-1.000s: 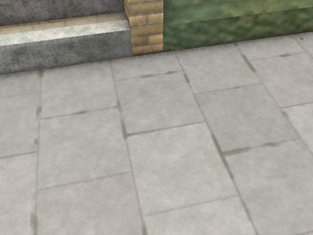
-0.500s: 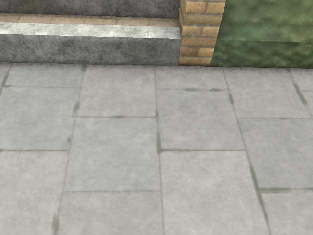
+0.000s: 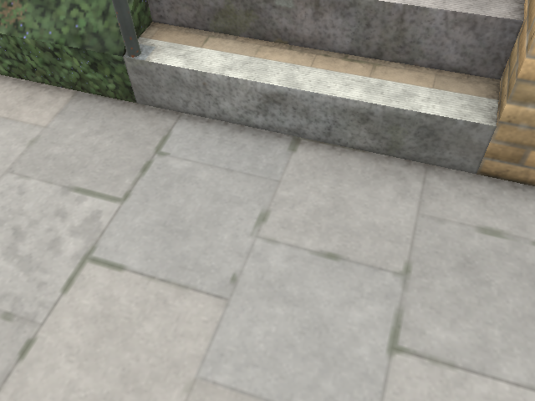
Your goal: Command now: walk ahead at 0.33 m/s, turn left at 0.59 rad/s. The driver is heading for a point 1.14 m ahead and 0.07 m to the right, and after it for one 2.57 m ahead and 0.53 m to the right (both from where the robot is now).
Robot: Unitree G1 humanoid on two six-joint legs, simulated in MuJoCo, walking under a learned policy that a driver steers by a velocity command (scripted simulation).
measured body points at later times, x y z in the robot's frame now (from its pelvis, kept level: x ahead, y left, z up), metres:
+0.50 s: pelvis +0.14 +0.03 -0.01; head +0.17 +0.05 +0.44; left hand +0.18 +0.29 -0.15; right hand +0.29 -0.19 -0.13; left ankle +0.20 +0.10 -0.74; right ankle +0.16 -0.11 -0.69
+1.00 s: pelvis +0.20 +0.04 +0.00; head +0.21 +0.05 +0.45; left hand +0.11 +0.28 -0.15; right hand +0.36 -0.18 -0.12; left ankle +0.20 +0.14 -0.74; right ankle +0.16 -0.09 -0.74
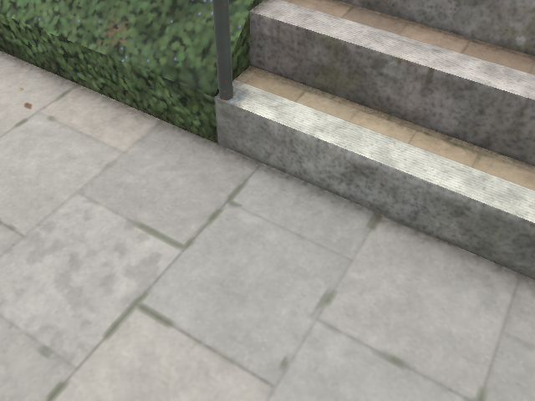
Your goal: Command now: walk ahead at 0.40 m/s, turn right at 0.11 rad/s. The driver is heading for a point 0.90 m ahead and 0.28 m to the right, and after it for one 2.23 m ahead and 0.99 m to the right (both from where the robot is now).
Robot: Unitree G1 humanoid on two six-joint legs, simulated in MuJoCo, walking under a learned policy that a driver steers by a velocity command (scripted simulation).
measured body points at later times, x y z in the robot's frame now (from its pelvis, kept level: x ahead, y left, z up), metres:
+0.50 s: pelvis +0.23 -0.03 -0.03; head +0.27 -0.05 +0.42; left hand +0.46 +0.15 -0.14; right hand +0.11 -0.25 -0.18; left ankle +0.04 +0.10 -0.72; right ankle +0.33 -0.11 -0.75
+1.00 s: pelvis +0.48 -0.10 -0.01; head +0.52 -0.13 +0.44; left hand +0.59 +0.17 -0.13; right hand +0.56 -0.41 -0.11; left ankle +0.67 -0.08 -0.72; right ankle +0.33 -0.11 -0.74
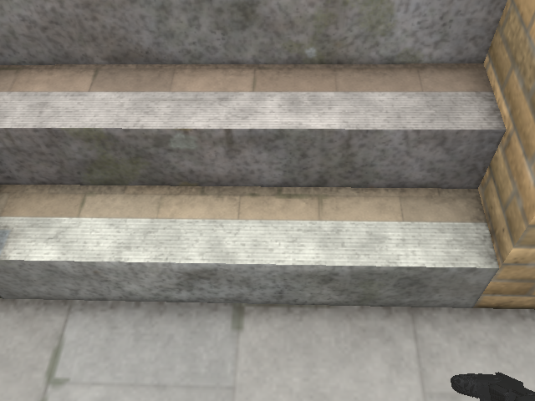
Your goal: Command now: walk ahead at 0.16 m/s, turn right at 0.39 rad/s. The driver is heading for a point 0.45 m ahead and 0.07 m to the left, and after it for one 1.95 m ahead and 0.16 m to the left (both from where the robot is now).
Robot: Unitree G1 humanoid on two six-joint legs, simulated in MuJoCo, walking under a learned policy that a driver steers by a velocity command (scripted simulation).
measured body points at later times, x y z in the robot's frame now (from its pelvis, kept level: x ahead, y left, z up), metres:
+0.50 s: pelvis +0.09 +0.02 +0.01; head +0.08 +0.02 +0.46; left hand +0.14 +0.27 -0.13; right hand +0.14 -0.24 -0.13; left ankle +0.15 +0.10 -0.72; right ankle +0.06 -0.09 -0.73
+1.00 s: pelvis +0.25 +0.06 +0.02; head +0.27 +0.08 +0.47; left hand +0.37 +0.31 -0.12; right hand +0.23 -0.19 -0.12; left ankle +0.20 +0.15 -0.73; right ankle +0.30 -0.07 -0.67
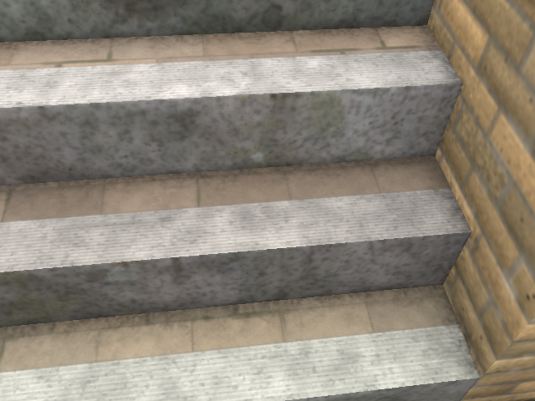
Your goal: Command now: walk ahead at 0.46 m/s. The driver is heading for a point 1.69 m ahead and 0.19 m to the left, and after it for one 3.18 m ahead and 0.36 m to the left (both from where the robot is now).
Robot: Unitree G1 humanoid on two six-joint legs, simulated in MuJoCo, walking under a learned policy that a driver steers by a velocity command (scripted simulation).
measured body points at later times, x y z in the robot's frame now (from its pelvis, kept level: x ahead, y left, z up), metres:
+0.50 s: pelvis +0.20 -0.02 -0.01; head +0.20 -0.03 +0.44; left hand +0.14 +0.22 -0.15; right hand +0.31 -0.24 -0.15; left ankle +0.19 +0.09 -0.56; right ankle +0.19 -0.09 -0.75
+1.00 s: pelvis +0.43 +0.09 +0.14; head +0.44 +0.12 +0.59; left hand +0.58 +0.34 +0.03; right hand +0.50 -0.14 +0.00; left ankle +0.48 +0.18 -0.54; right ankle +0.39 -0.06 -0.33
